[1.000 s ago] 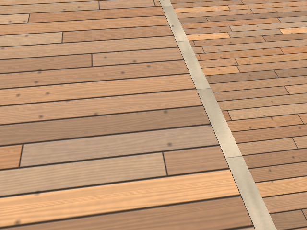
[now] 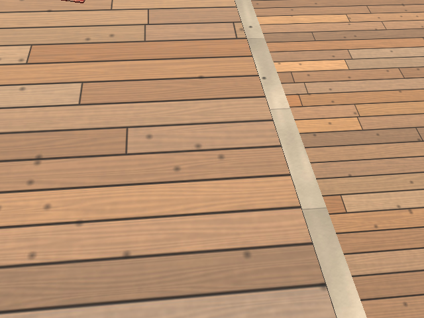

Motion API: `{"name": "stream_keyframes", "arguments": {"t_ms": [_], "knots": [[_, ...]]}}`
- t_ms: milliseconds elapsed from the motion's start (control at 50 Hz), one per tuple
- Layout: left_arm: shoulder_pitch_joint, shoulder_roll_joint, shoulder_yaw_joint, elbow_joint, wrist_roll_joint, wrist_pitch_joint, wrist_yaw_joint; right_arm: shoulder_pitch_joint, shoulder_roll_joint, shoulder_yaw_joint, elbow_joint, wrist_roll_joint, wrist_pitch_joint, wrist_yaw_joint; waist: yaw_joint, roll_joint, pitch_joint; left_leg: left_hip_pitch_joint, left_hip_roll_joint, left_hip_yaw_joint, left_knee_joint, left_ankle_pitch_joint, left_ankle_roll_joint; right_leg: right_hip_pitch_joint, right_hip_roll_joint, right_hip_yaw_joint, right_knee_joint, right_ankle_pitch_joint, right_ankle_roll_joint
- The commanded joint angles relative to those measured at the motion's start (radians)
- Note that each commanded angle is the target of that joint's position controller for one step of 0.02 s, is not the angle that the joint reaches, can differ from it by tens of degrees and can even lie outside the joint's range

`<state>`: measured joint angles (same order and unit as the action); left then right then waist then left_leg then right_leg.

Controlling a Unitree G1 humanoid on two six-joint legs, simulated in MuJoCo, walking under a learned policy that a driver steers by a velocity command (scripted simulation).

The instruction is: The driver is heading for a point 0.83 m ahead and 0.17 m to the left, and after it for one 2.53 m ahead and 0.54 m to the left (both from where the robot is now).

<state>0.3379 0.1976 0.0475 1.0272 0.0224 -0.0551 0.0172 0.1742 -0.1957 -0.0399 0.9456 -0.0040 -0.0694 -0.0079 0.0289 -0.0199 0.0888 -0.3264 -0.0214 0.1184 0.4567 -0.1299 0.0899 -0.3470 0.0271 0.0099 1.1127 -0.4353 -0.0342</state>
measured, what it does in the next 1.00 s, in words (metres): steps on the spot, turning left: right foot, then right foot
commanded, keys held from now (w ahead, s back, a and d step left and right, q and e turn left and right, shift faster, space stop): no key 0.26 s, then q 0.56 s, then no key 0.18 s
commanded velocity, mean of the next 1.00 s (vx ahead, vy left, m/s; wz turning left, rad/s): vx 0.05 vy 0.00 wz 0.27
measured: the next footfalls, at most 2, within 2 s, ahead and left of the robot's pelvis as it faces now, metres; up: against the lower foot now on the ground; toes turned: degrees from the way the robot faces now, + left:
right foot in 0.28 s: +0.10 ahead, -0.12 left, +0.00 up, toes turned -1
right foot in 0.96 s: +0.10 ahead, -0.12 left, +0.00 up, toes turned +22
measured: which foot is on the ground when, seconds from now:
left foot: down 0.00-0.96, up 0.98-1.00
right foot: up 0.00-0.26, down 0.28-0.54, up 0.56-0.94, down 0.96-1.00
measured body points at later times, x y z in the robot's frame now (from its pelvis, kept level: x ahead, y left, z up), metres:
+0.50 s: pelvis +0.04 +0.00 -0.01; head +0.05 +0.01 +0.44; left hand +0.06 +0.24 -0.16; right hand +0.08 -0.24 -0.15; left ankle +0.08 +0.07 -0.74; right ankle +0.06 -0.12 -0.74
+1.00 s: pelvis +0.03 -0.04 +0.00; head +0.06 -0.04 +0.45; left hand +0.05 +0.25 -0.12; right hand +0.20 -0.26 -0.14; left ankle +0.06 +0.07 -0.72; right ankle +0.06 -0.13 -0.74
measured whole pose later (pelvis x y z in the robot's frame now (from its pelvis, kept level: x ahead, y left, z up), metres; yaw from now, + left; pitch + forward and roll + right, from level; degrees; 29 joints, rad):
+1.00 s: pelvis +0.03 -0.04 +0.00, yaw +19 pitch +1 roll +0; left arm 0.19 0.22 0.04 0.86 0.02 0.02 0.05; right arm 0.20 -0.25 -0.09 0.86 -0.02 0.05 -0.02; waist -0.01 0.03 0.02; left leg -0.42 -0.15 -0.16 0.62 -0.33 0.04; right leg -0.26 0.04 0.03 0.48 -0.22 -0.04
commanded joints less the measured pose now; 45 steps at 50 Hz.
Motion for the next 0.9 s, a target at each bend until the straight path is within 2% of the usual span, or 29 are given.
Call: {"name": "stream_keyframes", "arguments": {"t_ms": [20,60,100,140,180,240,260,280,300,320,340,380,440,480,500,520,540,560,580,600,620,640,660,700,740,760,800,860,900], "knots": [[0.161,0.012,0.006,0.017,0.015,0.030,-0.009,0.110,-0.043,0.005,0.015,-0.004,-0.009,-0.011,0.025,0.073,-0.143,0.112,0.265,-0.179,-0.165,0.758,0.146,0.018,-0.041,0.020,-0.040,0.060,0.012],[0.160,-0.003,-0.001,0.025,0.007,0.044,-0.004,0.099,-0.077,0.005,0.021,-0.011,-0.013,-0.009,0.048,0.078,-0.151,0.065,0.246,-0.131,-0.171,0.746,0.144,0.059,-0.039,0.002,-0.137,0.082,0.015],[0.104,-0.001,-0.009,0.019,0.008,0.054,0.005,0.104,-0.086,0.009,0.029,-0.016,-0.008,-0.008,0.037,0.106,-0.140,0.040,0.230,-0.116,-0.182,0.616,0.128,0.082,-0.045,-0.012,-0.268,0.113,0.010],[0.058,0.015,-0.012,0.017,0.007,0.066,0.011,0.133,-0.089,0.011,0.041,-0.017,0.005,-0.008,0.014,0.129,-0.137,0.023,0.229,-0.138,-0.207,0.375,0.121,0.110,-0.046,-0.024,-0.340,0.138,0.005],[0.017,0.024,-0.015,0.017,0.006,0.072,0.013,0.153,-0.088,0.012,0.051,-0.017,0.023,-0.011,-0.005,0.126,-0.108,-0.007,0.233,-0.178,-0.234,0.086,0.119,0.129,-0.047,-0.030,-0.402,0.134,0.001],[0.012,0.008,-0.023,0.035,0.007,0.067,0.018,0.140,-0.076,0.019,0.056,-0.010,0.045,-0.019,0.008,0.087,-0.044,-0.073,0.223,-0.218,-0.221,-0.182,0.085,0.216,-0.040,-0.046,-0.601,0.185,-0.013],[0.012,0.016,-0.025,0.037,0.009,0.061,0.022,0.159,-0.068,0.021,0.063,-0.012,0.048,-0.021,0.006,0.057,-0.026,-0.089,0.210,-0.225,-0.206,-0.207,0.050,0.248,-0.062,-0.009,-0.695,0.230,-0.018],[0.032,0.047,-0.022,0.041,0.015,0.049,0.028,0.183,-0.049,0.025,0.067,-0.010,0.048,-0.020,-0.006,0.012,-0.022,-0.107,0.182,-0.224,-0.164,-0.196,0.014,0.286,-0.138,0.072,-0.751,0.291,-0.026],[-0.018,0.101,-0.010,0.038,0.003,0.043,0.031,0.244,-0.017,0.026,0.070,0.002,0.051,-0.014,-0.065,-0.104,0.012,-0.087,0.088,-0.154,-0.138,-0.191,-0.013,0.195,-0.185,0.130,-0.768,0.259,-0.049],[-0.041,0.079,-0.009,0.029,-0.007,0.040,0.030,0.208,-0.032,0.023,0.065,0.002,0.055,-0.014,-0.048,-0.116,0.012,0.009,0.058,-0.122,-0.084,-0.146,-0.024,0.098,-0.189,0.134,-0.809,0.177,-0.050],[-0.058,0.069,-0.008,0.018,-0.008,0.039,0.033,0.180,-0.050,0.014,0.049,0.003,0.058,-0.014,-0.047,-0.106,0.005,0.037,0.051,-0.121,-0.045,-0.116,-0.025,0.072,-0.184,0.127,-0.824,0.137,-0.046],[-0.058,0.099,0.011,0.004,-0.004,0.046,0.046,0.162,-0.067,0.003,0.030,0.000,0.069,-0.014,-0.042,-0.097,-0.006,0.013,0.039,-0.114,0.035,-0.109,-0.017,0.080,-0.194,0.115,-0.826,0.110,-0.062],[-0.050,0.112,0.034,-0.010,-0.004,0.056,0.059,0.159,-0.045,-0.003,0.003,-0.016,0.073,-0.015,-0.037,-0.074,-0.030,-0.029,0.028,-0.110,0.149,-0.139,-0.002,0.084,-0.243,0.105,-0.789,0.121,-0.106],[-0.074,0.114,0.045,-0.028,-0.001,0.063,0.063,0.180,-0.040,-0.010,-0.006,-0.025,0.078,-0.017,-0.046,-0.072,-0.040,-0.037,0.033,-0.123,0.227,-0.175,0.008,0.051,-0.279,0.101,-0.746,0.140,-0.130],[-0.097,0.120,0.049,-0.041,-0.006,0.067,0.063,0.198,-0.038,-0.013,-0.011,-0.031,0.077,-0.016,-0.058,-0.058,-0.043,-0.022,0.040,-0.138,0.222,-0.162,0.016,0.026,-0.278,0.084,-0.707,0.161,-0.127],[-0.116,0.115,0.052,-0.053,-0.005,0.072,0.061,0.214,-0.051,-0.019,-0.013,-0.031,0.076,-0.015,-0.066,-0.004,-0.036,-0.010,0.062,-0.186,0.174,-0.083,0.030,-0.005,-0.242,0.037,-0.642,0.146,-0.103],[-0.119,0.101,0.052,-0.071,-0.006,0.080,0.055,0.223,-0.098,-0.032,-0.022,-0.028,0.074,-0.018,-0.063,0.136,-0.025,-0.010,0.144,-0.351,0.026,0.043,0.062,-0.042,-0.136,-0.060,-0.494,0.082,-0.051],[-0.143,0.068,0.046,-0.098,-0.017,0.089,0.050,0.255,-0.170,-0.052,-0.031,-0.027,0.072,-0.020,-0.087,0.301,-0.037,0.041,0.281,-0.631,-0.150,0.139,0.147,-0.134,0.038,-0.130,-0.252,-0.050,0.009],[-0.141,0.059,0.038,-0.108,-0.009,0.094,0.041,0.263,-0.185,-0.054,-0.040,-0.031,0.076,-0.024,-0.081,0.283,-0.075,0.101,0.319,-0.711,-0.214,0.103,0.199,-0.194,0.046,-0.021,-0.094,-0.193,0.008],[-0.128,0.060,0.035,-0.107,-0.007,0.094,0.030,0.213,-0.188,-0.059,-0.059,-0.026,0.081,-0.030,-0.052,0.179,-0.087,0.098,0.295,-0.657,-0.197,0.061,0.212,-0.199,0.021,0.025,-0.021,-0.143,0.004],[-0.144,0.064,0.035,-0.114,-0.008,0.086,0.025,0.164,-0.181,-0.061,-0.078,-0.022,0.088,-0.035,-0.036,0.108,-0.082,0.096,0.261,-0.605,-0.183,0.062,0.197,-0.217,0.000,0.042,-0.011,-0.081,0.004],[-0.155,0.077,0.035,-0.118,-0.006,0.078,0.028,0.125,-0.167,-0.060,-0.091,-0.015,0.088,-0.038,-0.025,0.081,-0.085,0.102,0.231,-0.563,-0.178,0.070,0.177,-0.215,-0.019,0.052,-0.033,-0.021,0.010],[-0.158,0.087,0.035,-0.118,-0.004,0.073,0.029,0.101,-0.148,-0.057,-0.101,-0.019,0.086,-0.033,-0.026,0.079,-0.110,0.122,0.201,-0.525,-0.166,0.107,0.159,-0.204,-0.017,0.041,-0.050,0.014,0.019],[-0.155,0.091,0.033,-0.125,-0.005,0.075,0.030,0.126,-0.141,-0.058,-0.098,-0.014,0.083,-0.027,-0.038,0.092,-0.147,0.175,0.178,-0.501,-0.151,0.158,0.148,-0.195,-0.006,0.036,-0.101,0.029,0.038],[-0.173,0.096,0.030,-0.145,-0.013,0.083,0.031,0.147,-0.149,-0.064,-0.099,-0.010,0.082,-0.025,-0.056,0.119,-0.155,0.207,0.173,-0.512,-0.146,0.129,0.143,-0.195,0.001,0.036,-0.172,0.017,0.052],[-0.178,0.091,0.027,-0.154,-0.015,0.086,0.033,0.145,-0.160,-0.066,-0.105,-0.014,0.084,-0.021,-0.065,0.134,-0.160,0.214,0.173,-0.530,-0.147,0.098,0.143,-0.187,0.006,0.036,-0.210,0.014,0.055],[-0.199,0.089,0.022,-0.177,-0.010,0.090,0.033,0.142,-0.177,-0.074,-0.107,-0.021,0.094,-0.019,-0.078,0.144,-0.152,0.185,0.164,-0.557,-0.153,0.030,0.139,-0.153,0.022,0.036,-0.272,0.016,0.058],[-0.168,0.091,0.016,-0.190,-0.017,0.088,0.032,0.080,-0.180,-0.077,-0.130,-0.032,0.103,-0.014,-0.068,0.160,-0.151,0.107,0.141,-0.568,-0.169,-0.053,0.117,-0.044,0.040,0.013,-0.383,0.010,0.049],[-0.110,0.091,0.014,-0.185,-0.020,0.082,0.033,0.045,-0.179,-0.076,-0.137,-0.032,0.109,-0.008,-0.046,0.169,-0.148,0.036,0.125,-0.572,-0.174,-0.093,0.091,0.075,0.050,-0.005,-0.512,0.044,0.025]]}}
Keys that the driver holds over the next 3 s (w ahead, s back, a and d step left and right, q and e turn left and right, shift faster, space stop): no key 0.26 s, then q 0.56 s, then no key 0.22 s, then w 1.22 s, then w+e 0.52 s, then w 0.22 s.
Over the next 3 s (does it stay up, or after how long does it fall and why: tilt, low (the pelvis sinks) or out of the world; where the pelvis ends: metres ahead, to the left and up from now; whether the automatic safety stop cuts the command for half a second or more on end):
stays up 0.89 0.23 -0.01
